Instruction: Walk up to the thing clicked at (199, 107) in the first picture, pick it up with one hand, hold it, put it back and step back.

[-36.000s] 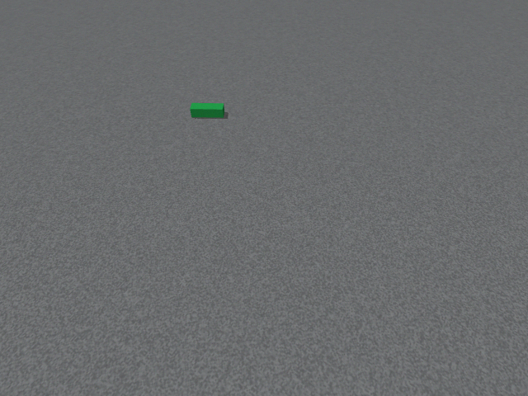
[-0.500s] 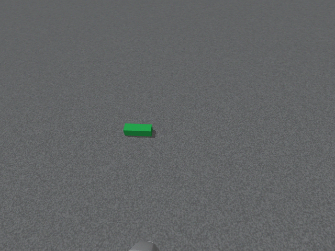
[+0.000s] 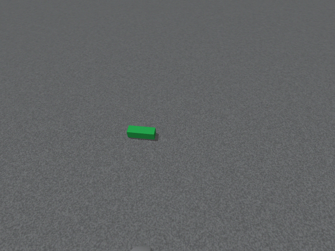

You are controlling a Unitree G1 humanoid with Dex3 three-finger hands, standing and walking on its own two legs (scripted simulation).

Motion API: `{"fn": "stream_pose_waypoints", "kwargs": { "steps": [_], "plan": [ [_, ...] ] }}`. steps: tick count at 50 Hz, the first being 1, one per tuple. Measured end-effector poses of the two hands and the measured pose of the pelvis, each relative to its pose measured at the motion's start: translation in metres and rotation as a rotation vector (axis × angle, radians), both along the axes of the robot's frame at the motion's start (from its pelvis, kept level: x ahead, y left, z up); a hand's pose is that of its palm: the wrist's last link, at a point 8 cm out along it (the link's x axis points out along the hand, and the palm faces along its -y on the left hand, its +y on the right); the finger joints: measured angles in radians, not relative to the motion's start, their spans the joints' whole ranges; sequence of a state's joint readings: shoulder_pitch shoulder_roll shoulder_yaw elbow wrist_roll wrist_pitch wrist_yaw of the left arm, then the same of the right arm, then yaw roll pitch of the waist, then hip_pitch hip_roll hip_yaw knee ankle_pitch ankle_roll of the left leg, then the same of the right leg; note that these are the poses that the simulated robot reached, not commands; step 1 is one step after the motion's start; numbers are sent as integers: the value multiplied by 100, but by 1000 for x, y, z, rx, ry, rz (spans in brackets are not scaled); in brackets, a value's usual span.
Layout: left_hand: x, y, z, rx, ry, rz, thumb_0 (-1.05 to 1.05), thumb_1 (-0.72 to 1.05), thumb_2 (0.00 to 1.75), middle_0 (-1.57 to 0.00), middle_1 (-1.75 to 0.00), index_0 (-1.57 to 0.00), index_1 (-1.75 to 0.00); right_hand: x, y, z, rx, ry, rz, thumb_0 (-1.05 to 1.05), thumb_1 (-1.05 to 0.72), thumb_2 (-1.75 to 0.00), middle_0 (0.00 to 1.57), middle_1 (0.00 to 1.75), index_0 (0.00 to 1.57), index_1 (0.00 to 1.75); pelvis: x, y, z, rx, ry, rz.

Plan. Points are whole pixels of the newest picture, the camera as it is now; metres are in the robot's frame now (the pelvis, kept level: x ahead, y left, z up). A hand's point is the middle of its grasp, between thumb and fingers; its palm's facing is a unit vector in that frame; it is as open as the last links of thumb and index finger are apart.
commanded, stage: step back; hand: left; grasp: from above
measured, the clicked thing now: (141, 132) +1.04 +0.25 -0.74
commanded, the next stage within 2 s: stand in 0.44 s
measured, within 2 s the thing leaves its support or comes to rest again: neither
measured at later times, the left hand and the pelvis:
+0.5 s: hand out of the picture +0.12 +0.28 -0.15, palm faces -0.01 -0.93 -0.36, open 7.4 cm; pelvis +0.04 +0.02 +0.00, yaw -1 degrees
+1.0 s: hand out of the picture +0.11 +0.27 -0.15, palm faces -0.07 -0.94 -0.33, open 7.4 cm; pelvis +0.03 +0.03 +0.02, yaw -1 degrees
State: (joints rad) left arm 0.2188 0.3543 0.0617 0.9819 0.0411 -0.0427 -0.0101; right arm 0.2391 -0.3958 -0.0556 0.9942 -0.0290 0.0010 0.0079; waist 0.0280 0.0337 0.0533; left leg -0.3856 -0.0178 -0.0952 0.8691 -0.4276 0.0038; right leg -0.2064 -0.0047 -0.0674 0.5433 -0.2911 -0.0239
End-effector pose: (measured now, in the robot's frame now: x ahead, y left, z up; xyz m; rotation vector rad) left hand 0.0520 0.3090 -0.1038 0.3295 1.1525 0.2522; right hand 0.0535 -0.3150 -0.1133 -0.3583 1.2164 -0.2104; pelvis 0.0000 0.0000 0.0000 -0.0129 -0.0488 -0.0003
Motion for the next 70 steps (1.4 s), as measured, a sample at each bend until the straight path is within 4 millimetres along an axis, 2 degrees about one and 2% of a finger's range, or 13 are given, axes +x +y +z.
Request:
{"fn": "stream_pose_waypoints", "kwargs": {
  "steps": [6,13,19,24,30,42,49,57,70],
  "plan": [
    [8,12,-10,-13,38,21,0,90,90,-21,-30,-20,-30,31,11,0,-14,5,34,0,-91,-89,20,30,20,30,18,12,-4,3,6,22],
    [34,26,-24,-24,67,20,0,90,90,-21,-30,-20,-30,67,41,1,1,-39,45,0,-91,-89,20,30,20,30,28,23,-7,11,15,2],
    [50,24,-18,-22,55,-7,0,91,90,-21,-30,-20,-30,97,54,4,37,-99,41,0,-90,-89,21,30,20,30,34,23,-2,-1,18,-11],
    [60,21,-10,-22,43,-20,0,91,90,-21,-30,-20,-30,110,56,9,57,-131,40,0,-90,-89,21,30,20,30,35,23,3,4,11,-17],
    [67,12,-3,-38,39,-46,0,91,90,-21,-30,-20,-30,101,52,13,64,-117,20,0,-90,-89,21,30,20,30,36,24,10,7,3,-15],
    [66,7,-4,-53,57,-68,0,91,90,-21,-30,-20,-30,49,40,13,40,-5,-51,0,-91,-89,20,30,20,30,32,24,15,9,2,-20],
    [59,10,-5,-51,79,-68,0,91,90,-21,-30,-20,-30,29,40,11,37,32,-69,0,-91,-89,20,30,20,30,30,25,15,10,4,-22],
    [51,14,-4,-45,98,-63,0,91,90,-21,-30,-20,-30,26,45,9,46,40,-64,0,-91,-89,20,30,20,30,30,27,15,11,10,-21],
    [47,15,-5,-45,113,-52,0,91,90,-21,-30,-20,-30,43,47,9,49,21,-39,0,-91,-89,20,30,20,30,35,27,15,12,18,-19]
  ]
}}
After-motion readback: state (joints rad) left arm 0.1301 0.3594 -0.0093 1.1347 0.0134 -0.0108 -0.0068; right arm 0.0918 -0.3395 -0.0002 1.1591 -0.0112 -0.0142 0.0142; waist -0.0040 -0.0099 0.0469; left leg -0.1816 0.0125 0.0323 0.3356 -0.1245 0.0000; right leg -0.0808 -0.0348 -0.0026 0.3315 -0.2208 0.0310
